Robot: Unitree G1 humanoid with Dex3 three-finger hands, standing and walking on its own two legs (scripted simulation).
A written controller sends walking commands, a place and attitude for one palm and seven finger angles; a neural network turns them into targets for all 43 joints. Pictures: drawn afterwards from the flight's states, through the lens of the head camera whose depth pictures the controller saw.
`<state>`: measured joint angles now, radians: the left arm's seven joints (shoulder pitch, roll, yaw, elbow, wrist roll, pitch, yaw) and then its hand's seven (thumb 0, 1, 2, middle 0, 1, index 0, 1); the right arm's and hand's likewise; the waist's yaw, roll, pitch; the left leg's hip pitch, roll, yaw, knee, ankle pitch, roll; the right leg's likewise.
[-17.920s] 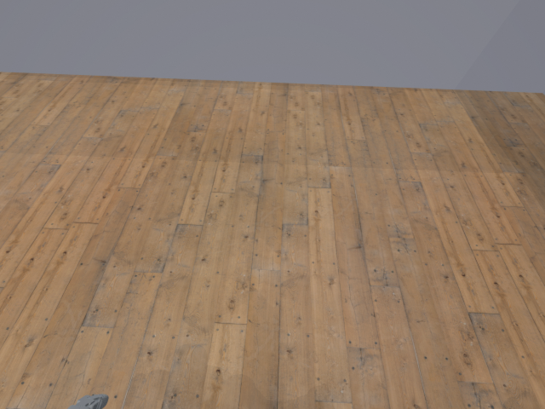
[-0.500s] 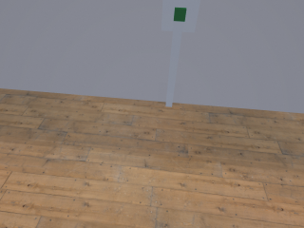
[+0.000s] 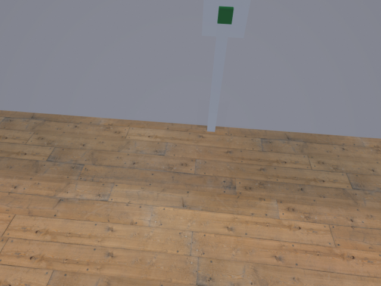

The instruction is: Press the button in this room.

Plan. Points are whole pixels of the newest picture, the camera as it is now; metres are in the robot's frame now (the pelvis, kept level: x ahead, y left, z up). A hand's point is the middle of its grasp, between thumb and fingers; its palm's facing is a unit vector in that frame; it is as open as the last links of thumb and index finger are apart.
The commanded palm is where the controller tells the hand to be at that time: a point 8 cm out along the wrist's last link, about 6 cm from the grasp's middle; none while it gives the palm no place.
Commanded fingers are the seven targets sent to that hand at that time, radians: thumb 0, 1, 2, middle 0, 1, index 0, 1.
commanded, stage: look at it before walking up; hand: left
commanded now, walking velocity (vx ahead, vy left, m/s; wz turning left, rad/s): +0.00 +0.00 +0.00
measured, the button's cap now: (225, 15) +1.25 -0.10 +0.06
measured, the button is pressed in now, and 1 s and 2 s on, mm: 0 0 0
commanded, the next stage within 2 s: walk to a spot facing it in 0.12 s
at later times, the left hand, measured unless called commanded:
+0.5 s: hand out of the picture +0.01 +0.21 -0.18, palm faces -0.08 -0.98 -0.21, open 7.4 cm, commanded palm none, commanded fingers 0.00 0.90 0.90 -0.20 -0.30 -0.20 -0.30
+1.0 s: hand out of the picture +0.10 +0.14 -0.16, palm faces -0.25 -0.95 -0.18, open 7.4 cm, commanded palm none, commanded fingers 0.00 0.90 0.90 -0.20 -0.30 -0.20 -0.30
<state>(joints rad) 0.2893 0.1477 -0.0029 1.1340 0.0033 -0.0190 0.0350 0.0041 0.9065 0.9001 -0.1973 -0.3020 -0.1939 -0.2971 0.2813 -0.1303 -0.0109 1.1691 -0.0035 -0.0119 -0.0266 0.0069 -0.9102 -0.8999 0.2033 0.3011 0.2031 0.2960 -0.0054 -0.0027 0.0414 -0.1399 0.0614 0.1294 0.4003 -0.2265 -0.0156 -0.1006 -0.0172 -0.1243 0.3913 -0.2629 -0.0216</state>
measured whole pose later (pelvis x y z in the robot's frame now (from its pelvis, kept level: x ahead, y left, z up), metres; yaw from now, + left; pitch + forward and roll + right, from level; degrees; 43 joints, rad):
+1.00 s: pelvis +0.11 -0.04 +0.00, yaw -20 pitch +1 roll +1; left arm 0.42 0.14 0.03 1.06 0.02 -0.05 -0.01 0.01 0.90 0.90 -0.20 -0.30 -0.20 -0.30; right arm 0.06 -0.23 -0.07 0.93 -0.02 0.00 0.03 0.01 -0.91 -0.90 0.20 0.30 0.20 0.30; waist 0.06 0.01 0.08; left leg -0.62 0.12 0.06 0.95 -0.20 -0.08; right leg -0.03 0.02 0.00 0.34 -0.33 -0.04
